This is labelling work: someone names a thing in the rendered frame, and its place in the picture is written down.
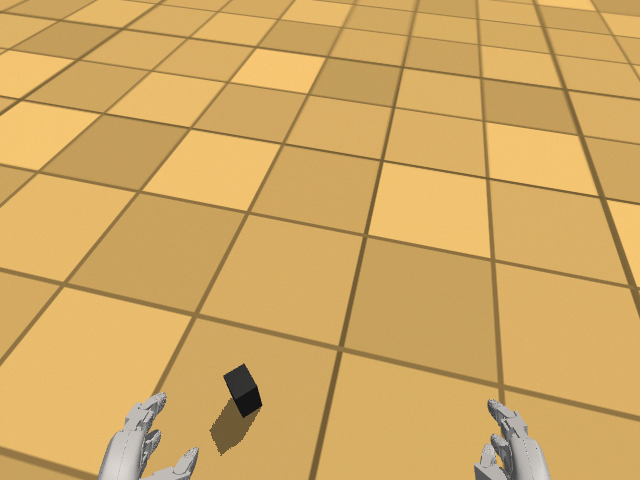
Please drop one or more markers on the carton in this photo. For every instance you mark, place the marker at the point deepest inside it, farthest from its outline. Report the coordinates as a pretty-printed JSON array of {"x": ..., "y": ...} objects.
[{"x": 243, "y": 389}]

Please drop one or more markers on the left robot hand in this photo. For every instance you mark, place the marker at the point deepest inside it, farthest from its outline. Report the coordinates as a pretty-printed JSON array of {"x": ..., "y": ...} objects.
[{"x": 129, "y": 449}]

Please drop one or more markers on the right robot hand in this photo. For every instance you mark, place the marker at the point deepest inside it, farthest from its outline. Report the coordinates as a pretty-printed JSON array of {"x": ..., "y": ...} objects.
[{"x": 522, "y": 456}]

